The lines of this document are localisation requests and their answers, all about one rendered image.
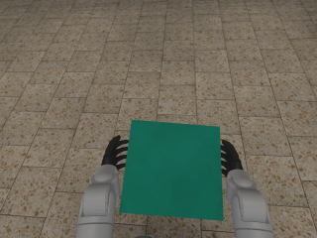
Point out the right robot forearm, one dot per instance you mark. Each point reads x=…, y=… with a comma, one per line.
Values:
x=250, y=212

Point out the carton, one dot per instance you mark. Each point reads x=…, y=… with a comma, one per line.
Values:
x=174, y=170

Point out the right robot hand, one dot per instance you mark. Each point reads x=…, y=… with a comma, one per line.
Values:
x=232, y=158

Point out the left robot hand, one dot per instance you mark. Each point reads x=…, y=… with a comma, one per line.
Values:
x=111, y=152

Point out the left robot forearm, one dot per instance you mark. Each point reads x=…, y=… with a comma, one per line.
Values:
x=98, y=204

